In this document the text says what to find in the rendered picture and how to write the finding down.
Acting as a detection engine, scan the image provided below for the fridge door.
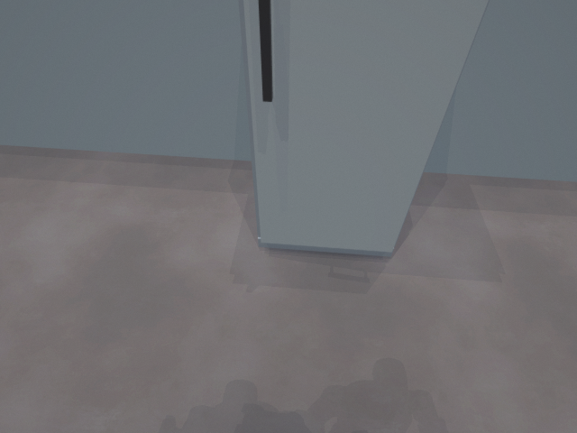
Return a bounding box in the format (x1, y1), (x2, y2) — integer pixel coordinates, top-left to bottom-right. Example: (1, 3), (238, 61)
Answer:
(243, 0), (489, 253)

